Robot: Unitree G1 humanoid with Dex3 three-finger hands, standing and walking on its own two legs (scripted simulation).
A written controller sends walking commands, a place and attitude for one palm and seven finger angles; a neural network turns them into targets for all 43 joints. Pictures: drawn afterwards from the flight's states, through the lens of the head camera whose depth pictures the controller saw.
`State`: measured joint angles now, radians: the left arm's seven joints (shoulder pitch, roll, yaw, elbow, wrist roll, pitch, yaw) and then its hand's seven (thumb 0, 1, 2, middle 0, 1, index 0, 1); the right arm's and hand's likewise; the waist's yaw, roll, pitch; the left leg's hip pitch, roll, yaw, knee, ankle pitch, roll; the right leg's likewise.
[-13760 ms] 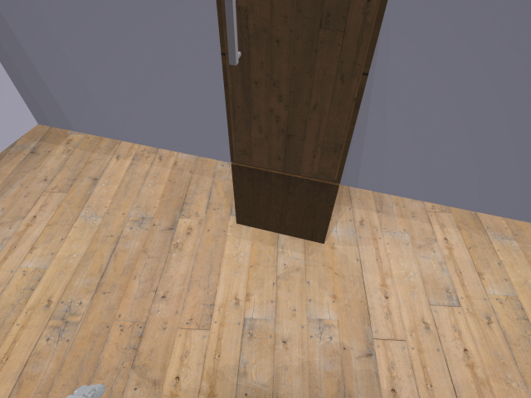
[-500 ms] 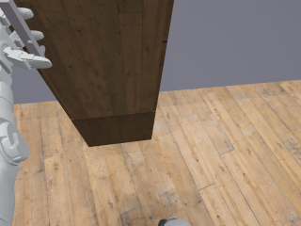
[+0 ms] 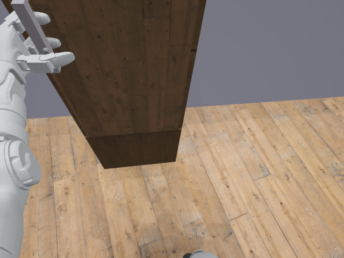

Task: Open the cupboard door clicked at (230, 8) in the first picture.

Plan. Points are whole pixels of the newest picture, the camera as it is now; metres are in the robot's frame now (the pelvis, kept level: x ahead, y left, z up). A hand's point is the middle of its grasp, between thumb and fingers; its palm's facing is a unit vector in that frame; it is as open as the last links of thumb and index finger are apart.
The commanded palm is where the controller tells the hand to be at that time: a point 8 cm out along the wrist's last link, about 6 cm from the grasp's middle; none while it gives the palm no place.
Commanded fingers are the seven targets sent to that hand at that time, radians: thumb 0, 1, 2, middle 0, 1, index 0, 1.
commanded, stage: close the thumb around the handle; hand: left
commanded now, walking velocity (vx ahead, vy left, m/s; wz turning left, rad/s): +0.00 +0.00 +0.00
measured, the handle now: (42, 35) +0.58 +0.23 +0.16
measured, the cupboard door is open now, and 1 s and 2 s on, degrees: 0 11 32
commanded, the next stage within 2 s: pull the door open along its arc in 0.38 s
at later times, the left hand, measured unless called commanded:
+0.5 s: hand (47, 49) +0.52 +0.21 +0.17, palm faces +0.01 -1.00 +0.00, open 5.7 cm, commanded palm +0.50 +0.26 +0.16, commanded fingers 0.00 0.90 0.90 -0.40 -1.35 -0.40 -1.35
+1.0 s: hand (49, 73) +0.46 +0.19 +0.17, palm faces +0.01 -1.00 +0.04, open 6.1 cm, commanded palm +0.44 +0.24 +0.16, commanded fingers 0.00 0.90 0.90 -0.40 -1.35 -0.40 -1.35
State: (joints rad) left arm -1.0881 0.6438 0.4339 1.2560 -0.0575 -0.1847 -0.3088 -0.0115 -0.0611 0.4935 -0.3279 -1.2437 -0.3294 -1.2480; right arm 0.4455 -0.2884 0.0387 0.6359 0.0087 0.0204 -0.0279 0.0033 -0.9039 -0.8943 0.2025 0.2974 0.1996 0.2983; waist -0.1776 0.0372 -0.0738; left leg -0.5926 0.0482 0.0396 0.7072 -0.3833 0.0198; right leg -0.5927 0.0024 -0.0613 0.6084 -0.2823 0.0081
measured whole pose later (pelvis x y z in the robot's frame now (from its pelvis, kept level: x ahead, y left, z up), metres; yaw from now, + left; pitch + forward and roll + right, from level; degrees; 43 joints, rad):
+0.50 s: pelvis +0.00 +0.00 +0.00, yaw +0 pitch +16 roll -2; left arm -1.11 0.68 0.45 1.28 -0.05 -0.19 -0.33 0.01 0.72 0.82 -0.36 -1.34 -0.37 -1.35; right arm 0.47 -0.30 0.04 0.64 0.01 0.02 -0.03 0.00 -0.90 -0.89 0.20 0.30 0.20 0.30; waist -0.19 0.04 -0.07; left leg -0.60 0.05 0.04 0.71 -0.38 0.02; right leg -0.61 0.01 -0.06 0.61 -0.27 0.00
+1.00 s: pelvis +0.01 +0.00 +0.01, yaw -1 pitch +10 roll -2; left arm -0.67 0.41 0.39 0.72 -0.19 -0.03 -0.27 0.00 0.71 0.77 -0.33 -1.33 -0.31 -1.30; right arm 0.37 -0.28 0.02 0.58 0.05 0.02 -0.02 0.01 -0.90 -0.89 0.20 0.30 0.20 0.30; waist -0.08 0.05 -0.10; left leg -0.41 0.05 0.07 0.62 -0.38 0.02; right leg -0.44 0.01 -0.03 0.56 -0.29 0.01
